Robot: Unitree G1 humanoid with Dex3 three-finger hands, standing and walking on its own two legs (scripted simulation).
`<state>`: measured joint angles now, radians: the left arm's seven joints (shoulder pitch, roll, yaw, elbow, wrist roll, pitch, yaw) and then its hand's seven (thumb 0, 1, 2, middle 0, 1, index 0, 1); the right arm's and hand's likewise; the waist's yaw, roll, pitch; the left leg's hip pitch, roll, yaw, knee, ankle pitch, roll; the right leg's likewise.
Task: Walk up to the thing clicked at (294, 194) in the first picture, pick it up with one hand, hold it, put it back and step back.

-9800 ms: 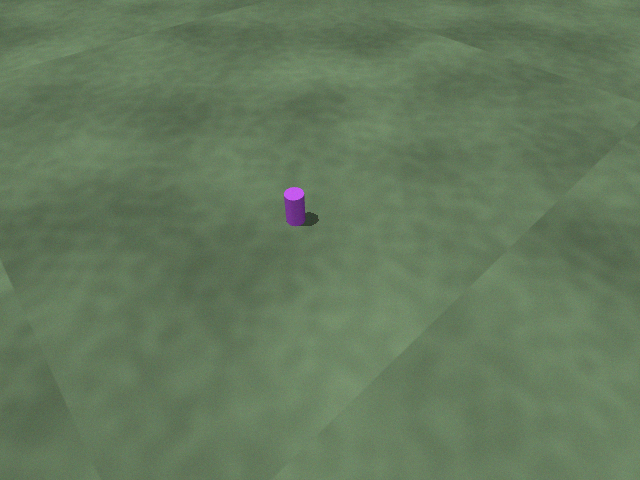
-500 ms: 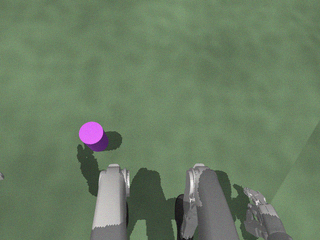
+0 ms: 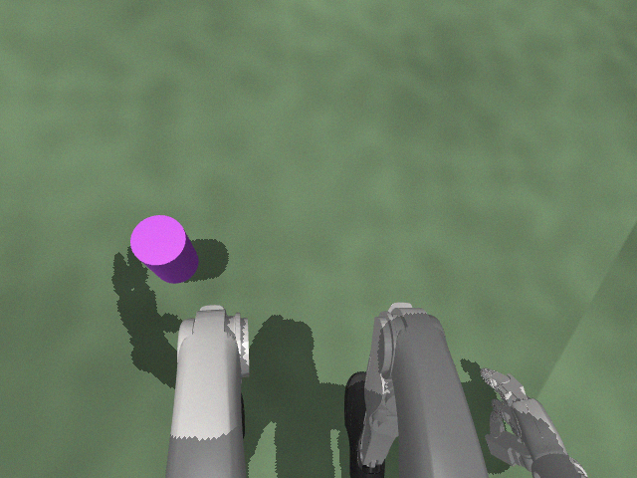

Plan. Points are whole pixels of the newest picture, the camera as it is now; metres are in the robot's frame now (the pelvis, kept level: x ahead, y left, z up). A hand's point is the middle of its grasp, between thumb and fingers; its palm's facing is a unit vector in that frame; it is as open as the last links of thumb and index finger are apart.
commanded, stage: go down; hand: left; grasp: from the side
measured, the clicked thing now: (168, 252) +0.45 +0.26 -0.34
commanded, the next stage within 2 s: approach in 0.70 s
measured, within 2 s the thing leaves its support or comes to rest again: neither
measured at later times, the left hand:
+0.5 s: hand out of the picture +0.36 +0.44 -0.02, palm faces +0.28 -0.95 -0.10, open 17.4 cm
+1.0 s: hand out of the picture +0.36 +0.45 -0.05, palm faces +0.31 -0.95 -0.05, open 17.6 cm
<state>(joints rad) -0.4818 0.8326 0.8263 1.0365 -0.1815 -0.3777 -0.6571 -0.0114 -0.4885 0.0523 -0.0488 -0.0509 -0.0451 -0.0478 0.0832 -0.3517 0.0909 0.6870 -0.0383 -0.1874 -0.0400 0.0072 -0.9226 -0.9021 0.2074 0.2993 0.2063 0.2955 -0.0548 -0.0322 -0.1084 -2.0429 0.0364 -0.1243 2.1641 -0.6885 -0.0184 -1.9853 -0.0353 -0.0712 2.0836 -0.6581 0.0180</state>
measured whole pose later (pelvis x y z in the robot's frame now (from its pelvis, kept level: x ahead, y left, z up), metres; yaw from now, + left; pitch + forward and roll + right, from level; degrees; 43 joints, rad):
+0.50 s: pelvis -0.01 +0.00 -0.03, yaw -1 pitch +31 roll -7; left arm -0.54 0.90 0.86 1.07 -0.19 -0.37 -0.69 -0.01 -0.52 0.07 -0.05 -0.06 -0.04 -0.06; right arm 0.10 -0.37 0.11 0.68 -0.04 -0.18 -0.02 0.01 -0.93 -0.90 0.21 0.30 0.21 0.30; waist -0.07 -0.04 -0.08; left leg -2.13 0.03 -0.13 2.26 -0.68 -0.01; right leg -2.06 -0.03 -0.07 2.17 -0.65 0.03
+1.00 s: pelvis -0.01 +0.01 -0.05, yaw -2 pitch +30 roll -9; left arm -0.56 0.94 0.89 1.15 -0.25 -0.46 -0.72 -0.01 -0.58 0.05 -0.08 -0.07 -0.06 -0.09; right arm 0.07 -0.38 0.15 0.67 -0.06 -0.19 -0.01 0.01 -0.92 -0.90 0.21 0.30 0.21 0.30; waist -0.08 -0.06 -0.05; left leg -2.17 0.03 -0.15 2.33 -0.69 0.00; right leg -2.09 -0.03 -0.08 2.22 -0.65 0.04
